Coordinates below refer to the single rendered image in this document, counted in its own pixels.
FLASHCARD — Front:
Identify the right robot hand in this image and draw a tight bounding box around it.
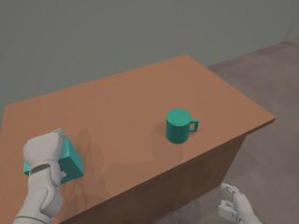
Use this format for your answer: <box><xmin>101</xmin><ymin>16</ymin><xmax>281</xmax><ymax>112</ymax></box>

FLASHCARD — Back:
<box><xmin>218</xmin><ymin>183</ymin><xmax>254</xmax><ymax>224</ymax></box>

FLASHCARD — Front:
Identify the right robot forearm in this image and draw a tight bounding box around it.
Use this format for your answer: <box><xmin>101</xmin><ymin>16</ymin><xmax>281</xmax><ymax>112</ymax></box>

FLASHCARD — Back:
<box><xmin>237</xmin><ymin>212</ymin><xmax>263</xmax><ymax>224</ymax></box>

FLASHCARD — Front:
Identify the left robot forearm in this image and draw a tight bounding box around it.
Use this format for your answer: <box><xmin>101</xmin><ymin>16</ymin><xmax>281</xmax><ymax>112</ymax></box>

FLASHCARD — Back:
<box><xmin>12</xmin><ymin>161</ymin><xmax>63</xmax><ymax>224</ymax></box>

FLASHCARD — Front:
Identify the table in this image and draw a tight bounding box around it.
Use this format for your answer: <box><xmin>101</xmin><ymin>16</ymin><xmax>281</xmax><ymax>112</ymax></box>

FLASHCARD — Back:
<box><xmin>0</xmin><ymin>54</ymin><xmax>276</xmax><ymax>224</ymax></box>

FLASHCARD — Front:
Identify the left robot hand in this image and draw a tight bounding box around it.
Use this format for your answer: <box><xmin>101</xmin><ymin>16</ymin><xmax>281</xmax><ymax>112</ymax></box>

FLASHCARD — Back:
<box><xmin>22</xmin><ymin>127</ymin><xmax>67</xmax><ymax>180</ymax></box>

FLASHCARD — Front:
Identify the sponge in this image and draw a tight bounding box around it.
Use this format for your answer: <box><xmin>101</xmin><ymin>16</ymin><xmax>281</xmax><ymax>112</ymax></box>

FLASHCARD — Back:
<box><xmin>23</xmin><ymin>138</ymin><xmax>84</xmax><ymax>184</ymax></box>

